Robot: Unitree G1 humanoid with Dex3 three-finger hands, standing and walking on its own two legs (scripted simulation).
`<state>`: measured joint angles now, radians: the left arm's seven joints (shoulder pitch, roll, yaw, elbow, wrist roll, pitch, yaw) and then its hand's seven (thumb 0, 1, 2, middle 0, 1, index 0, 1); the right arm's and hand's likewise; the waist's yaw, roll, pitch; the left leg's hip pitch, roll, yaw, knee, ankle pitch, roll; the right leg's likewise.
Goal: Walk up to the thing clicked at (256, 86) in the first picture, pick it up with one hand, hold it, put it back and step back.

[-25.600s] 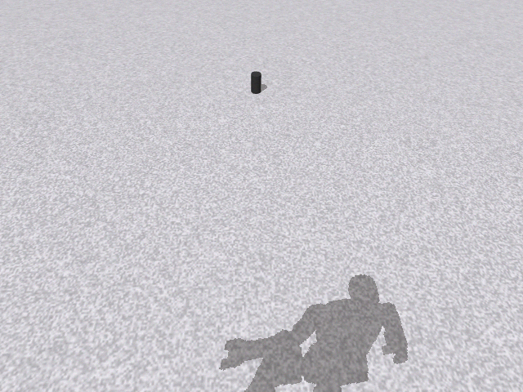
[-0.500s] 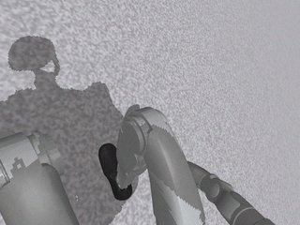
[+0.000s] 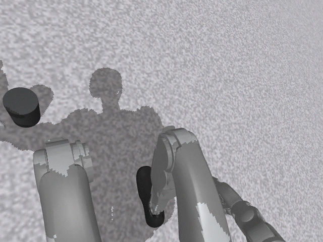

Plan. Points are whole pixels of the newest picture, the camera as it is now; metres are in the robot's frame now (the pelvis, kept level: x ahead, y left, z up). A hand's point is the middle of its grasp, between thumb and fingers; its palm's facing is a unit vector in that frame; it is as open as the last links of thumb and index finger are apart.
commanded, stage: home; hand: left
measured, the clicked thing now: (24, 109) +0.44 +0.26 -0.25
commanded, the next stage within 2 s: none
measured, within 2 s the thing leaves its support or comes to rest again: neither
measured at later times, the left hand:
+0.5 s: hand out of the picture +0.30 +0.33 +0.05, palm faces +0.25 -0.86 -0.45, open 17.5 cm
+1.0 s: hand out of the picture +0.25 +0.24 +0.26, palm faces +0.31 -0.89 -0.35, open 17.5 cm
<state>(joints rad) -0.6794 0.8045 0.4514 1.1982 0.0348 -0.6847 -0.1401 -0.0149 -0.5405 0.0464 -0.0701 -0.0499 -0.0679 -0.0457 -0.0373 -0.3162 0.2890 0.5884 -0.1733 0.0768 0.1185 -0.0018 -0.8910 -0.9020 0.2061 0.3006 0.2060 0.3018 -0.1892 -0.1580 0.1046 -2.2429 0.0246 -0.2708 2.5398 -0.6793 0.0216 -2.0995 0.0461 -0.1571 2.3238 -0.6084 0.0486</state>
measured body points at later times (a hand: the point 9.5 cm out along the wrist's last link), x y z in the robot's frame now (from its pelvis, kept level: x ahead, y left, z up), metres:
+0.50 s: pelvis +0.02 -0.01 +0.15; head +0.20 +0.06 +0.55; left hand +0.29 +0.38 +0.08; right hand +0.22 -0.24 +0.03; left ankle +0.08 +0.12 -0.28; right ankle +0.14 -0.14 -0.28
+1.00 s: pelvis +0.09 -0.01 +0.35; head +0.16 +0.02 +0.80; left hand +0.23 +0.29 +0.29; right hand +0.29 -0.22 +0.26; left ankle +0.08 +0.12 -0.28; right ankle +0.14 -0.14 -0.28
